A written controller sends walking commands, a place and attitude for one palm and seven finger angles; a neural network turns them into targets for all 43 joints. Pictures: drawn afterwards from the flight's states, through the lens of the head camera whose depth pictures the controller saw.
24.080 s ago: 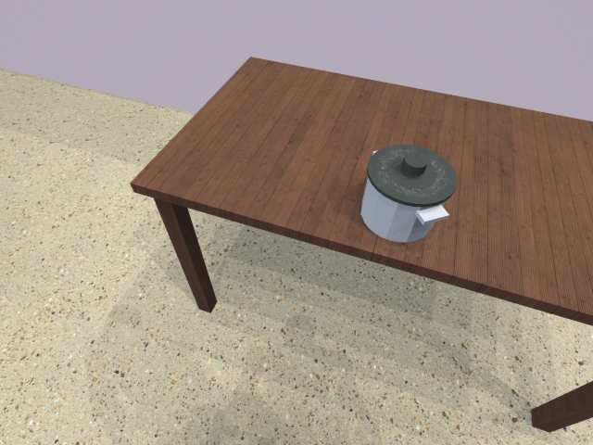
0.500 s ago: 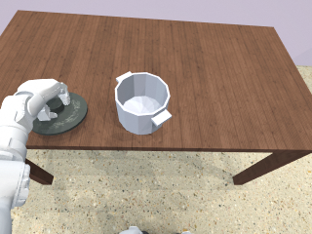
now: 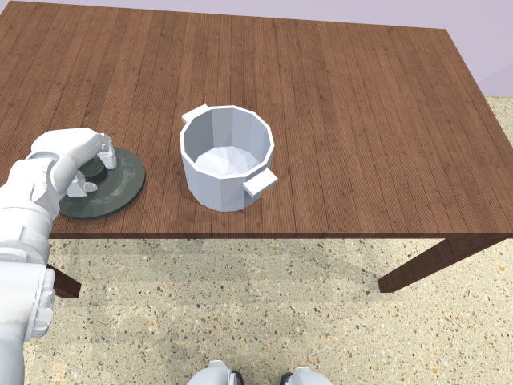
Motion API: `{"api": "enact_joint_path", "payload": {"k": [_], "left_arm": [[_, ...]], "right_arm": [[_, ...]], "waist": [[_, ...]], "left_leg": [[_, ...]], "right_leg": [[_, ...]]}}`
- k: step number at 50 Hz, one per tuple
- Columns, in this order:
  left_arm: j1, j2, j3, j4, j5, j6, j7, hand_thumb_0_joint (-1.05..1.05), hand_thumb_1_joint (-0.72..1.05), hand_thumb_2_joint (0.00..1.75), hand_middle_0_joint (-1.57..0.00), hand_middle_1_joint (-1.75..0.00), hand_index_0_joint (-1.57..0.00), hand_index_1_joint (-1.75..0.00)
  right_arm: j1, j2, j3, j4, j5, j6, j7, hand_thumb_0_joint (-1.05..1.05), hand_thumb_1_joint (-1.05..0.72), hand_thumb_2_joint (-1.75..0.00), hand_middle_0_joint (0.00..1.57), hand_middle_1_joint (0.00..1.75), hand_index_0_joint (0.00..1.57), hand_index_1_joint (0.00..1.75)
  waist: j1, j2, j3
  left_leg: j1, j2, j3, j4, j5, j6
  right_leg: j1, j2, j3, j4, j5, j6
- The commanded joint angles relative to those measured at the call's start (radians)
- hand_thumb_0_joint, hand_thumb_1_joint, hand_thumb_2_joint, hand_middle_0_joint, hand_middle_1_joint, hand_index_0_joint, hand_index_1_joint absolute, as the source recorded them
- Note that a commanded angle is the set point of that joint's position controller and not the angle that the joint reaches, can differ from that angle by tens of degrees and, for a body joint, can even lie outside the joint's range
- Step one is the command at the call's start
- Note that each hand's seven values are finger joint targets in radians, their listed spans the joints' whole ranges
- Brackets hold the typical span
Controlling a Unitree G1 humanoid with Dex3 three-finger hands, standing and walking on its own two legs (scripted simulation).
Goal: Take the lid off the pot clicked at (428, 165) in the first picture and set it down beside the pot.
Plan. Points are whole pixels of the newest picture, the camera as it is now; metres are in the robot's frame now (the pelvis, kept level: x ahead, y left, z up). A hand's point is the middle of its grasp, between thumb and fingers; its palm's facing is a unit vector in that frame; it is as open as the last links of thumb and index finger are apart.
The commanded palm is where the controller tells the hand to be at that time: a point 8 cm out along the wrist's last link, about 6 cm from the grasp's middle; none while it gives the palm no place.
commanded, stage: open the fingers wide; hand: left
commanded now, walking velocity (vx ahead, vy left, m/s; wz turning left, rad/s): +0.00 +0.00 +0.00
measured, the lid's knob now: (92, 171) +0.47 +0.28 -0.03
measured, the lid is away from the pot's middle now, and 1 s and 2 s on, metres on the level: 0.24 0.23 0.23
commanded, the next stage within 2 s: raise the empty hand in 1.08 s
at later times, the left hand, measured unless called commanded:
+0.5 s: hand (81, 181) +0.43 +0.28 +0.00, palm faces -0.44 -0.09 -0.89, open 7.8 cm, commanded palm +0.46 +0.27 +0.06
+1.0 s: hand (75, 182) +0.43 +0.29 +0.00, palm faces -0.48 -0.08 -0.88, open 10.8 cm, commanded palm +0.46 +0.28 +0.06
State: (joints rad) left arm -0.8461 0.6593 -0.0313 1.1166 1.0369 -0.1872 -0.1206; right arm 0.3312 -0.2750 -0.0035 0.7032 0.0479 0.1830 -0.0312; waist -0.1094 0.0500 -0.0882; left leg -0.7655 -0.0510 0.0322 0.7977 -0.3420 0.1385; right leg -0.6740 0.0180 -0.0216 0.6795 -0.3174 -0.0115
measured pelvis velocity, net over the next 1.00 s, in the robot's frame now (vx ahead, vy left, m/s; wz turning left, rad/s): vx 0.00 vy -0.03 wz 0.00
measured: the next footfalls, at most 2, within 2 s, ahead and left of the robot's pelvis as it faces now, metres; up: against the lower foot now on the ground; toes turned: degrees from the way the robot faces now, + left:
none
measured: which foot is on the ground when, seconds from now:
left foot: down 0.00-1.00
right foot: down 0.00-1.00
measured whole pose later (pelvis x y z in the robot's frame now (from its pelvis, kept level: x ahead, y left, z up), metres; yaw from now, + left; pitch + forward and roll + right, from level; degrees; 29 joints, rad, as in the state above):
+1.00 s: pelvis +0.00 -0.03 +0.00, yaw +0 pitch +18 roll -5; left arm -0.79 0.74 0.02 1.06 1.01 -0.24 -0.19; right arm 0.32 -0.29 0.01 0.68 0.07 0.21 -0.05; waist -0.10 0.05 -0.09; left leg -0.80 -0.02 0.02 0.85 -0.37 0.11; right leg -0.71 0.04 -0.03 0.73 -0.34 0.01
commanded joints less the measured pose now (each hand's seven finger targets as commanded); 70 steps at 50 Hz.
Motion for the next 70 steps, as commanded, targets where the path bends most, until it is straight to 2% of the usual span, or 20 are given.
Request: {"api": "enact_joint_path", "payload": {"k": [1, 3, 6, 9, 13, 18, 23, 26, 30, 34, 36, 38, 41, 44, 48, 51, 57, 63, 67, 70], "left_arm": [[-0.347, 0.320, 0.118, -0.255, -0.027, -0.025, 0.053, 0.00, 0.66, 0.94, -0.91, -1.03, -0.84, -0.99], [-0.437, 0.258, 0.050, -0.274, -0.026, -0.014, 0.052, 0.00, 0.62, 0.92, -0.88, -1.02, -0.82, -0.98], [-0.494, 0.337, 0.091, -0.314, -0.017, -0.008, 0.069, 0.00, 0.57, 0.90, -0.84, -1.01, -0.78, -0.97], [-0.431, 0.253, 0.038, -0.222, -0.029, 0.007, 0.070, 0.00, 0.51, 0.88, -0.79, -0.99, -0.74, -0.96], [-0.433, 0.307, 0.071, -0.224, -0.032, 0.006, 0.063, 0.00, 0.44, 0.85, -0.73, -0.97, -0.69, -0.95], [-0.458, 0.348, 0.099, -0.289, -0.029, -0.012, 0.054, 0.00, 0.36, 0.81, -0.66, -0.95, -0.62, -0.93], [-0.410, 0.298, 0.058, -0.199, -0.035, -0.008, 0.042, 0.00, 0.27, 0.77, -0.58, -0.93, -0.56, -0.92], [-0.361, 0.364, 0.109, -0.207, -0.034, -0.018, 0.033, 0.00, 0.22, 0.75, -0.54, -0.92, -0.52, -0.91], [-0.351, 0.302, 0.057, -0.193, -0.038, -0.024, 0.005, 0.00, 0.14, 0.72, -0.48, -0.90, -0.47, -0.89], [-0.363, 0.396, 0.110, -0.187, -0.044, -0.039, -0.013, 0.00, 0.07, 0.69, -0.43, -0.88, -0.42, -0.87], [-0.416, 0.406, 0.117, -0.301, -0.039, -0.060, -0.016, 0.00, 0.04, 0.67, -0.39, -0.87, -0.39, -0.87], [-0.369, 0.367, 0.100, -0.272, -0.041, -0.069, -0.018, 0.00, 0.01, 0.64, -0.36, -0.87, -0.36, -0.87], [-0.300, 0.407, 0.144, -0.193, -0.052, -0.071, -0.018, 0.00, 0.00, 0.62, -0.34, -0.88, -0.34, -0.88], [-0.344, 0.348, 0.073, -0.155, -0.051, -0.048, -0.019, 0.00, 0.00, 0.62, -0.34, -0.88, -0.34, -0.88], [-0.384, 0.420, 0.133, -0.306, -0.041, -0.074, -0.025, 0.00, 0.01, 0.61, -0.33, -0.89, -0.33, -0.89], [-0.323, 0.491, 0.198, -0.232, -0.055, -0.086, -0.027, 0.00, 0.01, 0.59, -0.33, -0.90, -0.33, -0.90], [-0.329, 0.359, 0.092, -0.188, -0.043, -0.066, -0.025, 0.00, 0.02, 0.59, -0.33, -0.90, -0.33, -0.90], [-0.428, 0.450, 0.163, -0.372, -0.050, -0.083, -0.028, 0.00, 0.02, 0.59, -0.33, -0.90, -0.33, -0.90], [-0.379, 0.407, 0.139, -0.241, -0.052, -0.055, -0.007, 0.00, 0.02, 0.59, -0.33, -0.90, -0.33, -0.90], [-0.362, 0.305, 0.053, -0.170, -0.054, -0.012, -0.005, 0.00, 0.02, 0.59, -0.33, -0.90, -0.33, -0.90]], "right_arm": [[0.108, -0.190, -0.069, -0.064, -0.004, 0.001, -0.006, 0.00, -0.90, -0.90, 0.20, 0.30, 0.20, 0.30], [0.109, -0.190, -0.073, -0.046, -0.004, 0.016, -0.001, 0.00, -0.90, -0.90, 0.20, 0.30, 0.20, 0.30], [0.109, -0.202, -0.070, -0.044, 0.004, 0.012, -0.011, 0.00, -0.90, -0.90, 0.20, 0.30, 0.20, 0.30], [0.117, -0.191, -0.064, -0.041, 0.008, 0.006, -0.013, 0.00, -0.90, -0.90, 0.20, 0.30, 0.20, 0.30], [0.116, -0.199, -0.060, -0.046, 0.011, 0.003, -0.018, 0.00, -0.90, -0.90, 0.20, 0.30, 0.20, 0.30], [0.120, -0.196, -0.059, -0.050, 0.010, -0.007, -0.028, 0.00, -0.90, -0.90, 0.20, 0.30, 0.20, 0.30], [0.116, -0.198, -0.054, -0.047, 0.012, -0.006, -0.026, 0.00, -0.90, -0.90, 0.20, 0.30, 0.20, 0.30], [0.112, -0.198, -0.051, -0.062, 0.017, -0.005, -0.027, 0.00, -0.90, -0.90, 0.20, 0.30, 0.20, 0.30], [0.111, -0.194, -0.054, -0.061, 0.017, 0.003, -0.022, 0.00, -0.90, -0.90, 0.20, 0.30, 0.20, 0.30], [0.111, -0.200, -0.045, -0.069, 0.023, 0.006, -0.034, 0.00, -0.90, -0.90, 0.20, 0.30, 0.20, 0.30], [0.106, -0.200, -0.050, -0.071, 0.019, 0.002, -0.039, 0.00, -0.90, -0.90, 0.20, 0.30, 0.20, 0.30], [0.117, -0.192, -0.052, -0.065, 0.016, 0.003, -0.036, 0.00, -0.90, -0.90, 0.20, 0.30, 0.20, 0.30], [0.117, -0.197, -0.048, -0.065, 0.019, 0.006, -0.036, 0.00, -0.90, -0.90, 0.20, 0.30, 0.20, 0.30], [0.113, -0.203, -0.046, -0.063, 0.023, 0.011, -0.032, 0.00, -0.90, -0.90, 0.20, 0.30, 0.20, 0.30], [0.117, -0.196, -0.053, -0.069, 0.017, 0.010, -0.035, 0.00, -0.90, -0.90, 0.20, 0.30, 0.20, 0.30], [0.120, -0.201, -0.044, -0.068, 0.020, 0.006, -0.043, 0.00, -0.90, -0.90, 0.20, 0.30, 0.20, 0.30], [0.122, -0.198, -0.051, -0.061, 0.019, 0.011, -0.030, 0.00, -0.90, -0.90, 0.20, 0.30, 0.20, 0.30], [0.122, -0.192, -0.059, -0.067, 0.016, 0.018, -0.036, 0.00, -0.90, -0.90, 0.20, 0.30, 0.20, 0.30], [0.123, -0.198, -0.054, -0.053, 0.020, 0.017, -0.033, 0.00, -0.90, -0.90, 0.20, 0.30, 0.20, 0.30], [0.112, -0.195, -0.055, -0.060, 0.028, 0.018, -0.015, 0.00, -0.90, -0.90, 0.20, 0.30, 0.20, 0.30]], "waist": [[0.038, 0.175, -0.540], [0.004, 0.164, -0.485], [0.011, 0.161, -0.459], [-0.004, 0.131, -0.411], [0.001, 0.103, -0.424], [0.005, 0.129, -0.476], [-0.009, 0.084, -0.393], [0.015, 0.088, -0.431], [0.003, 0.107, -0.412], [0.001, 0.063, -0.401], [0.012, 0.147, -0.468], [0.007, 0.154, -0.470], [0.012, 0.067, -0.421], [-0.009, 0.050, -0.345], [0.013, 0.155, -0.515], [0.017, 0.089, -0.479], [0.002, 0.121, -0.396], [0.019, 0.188, -0.555], [0.009, 0.114, -0.429], [0.009, 0.096, -0.338]], "left_leg": [[0.705, 0.102, -0.214, -0.061, 0.641, -0.171], [0.687, 0.111, -0.219, -0.064, 0.572, -0.162], [0.673, 0.110, -0.231, -0.088, 0.479, -0.155], [0.631, 0.100, -0.222, -0.091, 0.418, -0.148], [0.588, 0.086, -0.192, -0.091, 0.362, -0.131], [0.634, 0.088, -0.183, -0.072, 0.469, -0.132], [0.548, 0.079, -0.154, -0.063, 0.407, -0.116], [0.524, 0.066, -0.127, -0.053, 0.431, -0.108], [0.528, 0.070, -0.123, -0.042, 0.444, -0.112], [0.455, 0.058, -0.105, -0.040, 0.355, -0.086], [0.538, 0.063, -0.116, -0.038, 0.453, -0.098], [0.571, 0.070, -0.126, -0.025, 0.508, -0.111], [0.482, 0.064, -0.107, -0.020, 0.456, -0.094], [0.402, 0.059, -0.094, -0.035, 0.318, -0.080], [0.554, 0.063, -0.109, -0.014, 0.494, -0.098], [0.487, 0.060, -0.103, -0.010, 0.475, -0.087], [0.497, 0.070, -0.113, -0.018, 0.448, -0.101], [0.645, 0.077, -0.143, -0.024, 0.581, -0.118], [0.579, 0.083, -0.153, -0.051, 0.498, -0.120], [0.525, 0.081, -0.152, -0.089, 0.365, -0.120]], "right_leg": [[-0.119, 0.045, -0.044, -0.031, 0.149, -0.054], [-0.165, 0.047, -0.048, -0.041, 0.109, -0.046], [-0.164, 0.043, -0.044, -0.040, 0.089, -0.051], [-0.174, 0.047, -0.050, -0.040, 0.070, -0.050], [-0.125, 0.045, -0.044, -0.045, 0.081, -0.052], [-0.105, 0.045, -0.050, -0.037, 0.128, -0.051], [-0.122, 0.047, -0.051, -0.041, 0.115, -0.049], [-0.057, 0.044, -0.042, -0.035, 0.164, -0.054], [-0.093, 0.050, -0.050, -0.031, 0.149, -0.052], [-0.046, 0.047, -0.040, -0.030, 0.149, -0.049], [-0.052, 0.043, -0.041, -0.023, 0.182, -0.055], [-0.087, 0.050, -0.049, -0.021, 0.170, -0.052], [-0.059, 0.050, -0.046, -0.017, 0.185, -0.050], [-0.083, 0.048, -0.044, -0.025, 0.132, -0.047], [-0.045, 0.049, -0.038, -0.017, 0.201, -0.053], [-0.024, 0.049, -0.040, -0.009, 0.214, -0.049], [-0.117, 0.054, -0.053, -0.014, 0.146, -0.053], [-0.065, 0.050, -0.047, -0.021, 0.189, -0.053], [-0.115, 0.050, -0.059, -0.030, 0.139, -0.050], [-0.126, 0.049, -0.061, -0.050, 0.081, -0.054]]}}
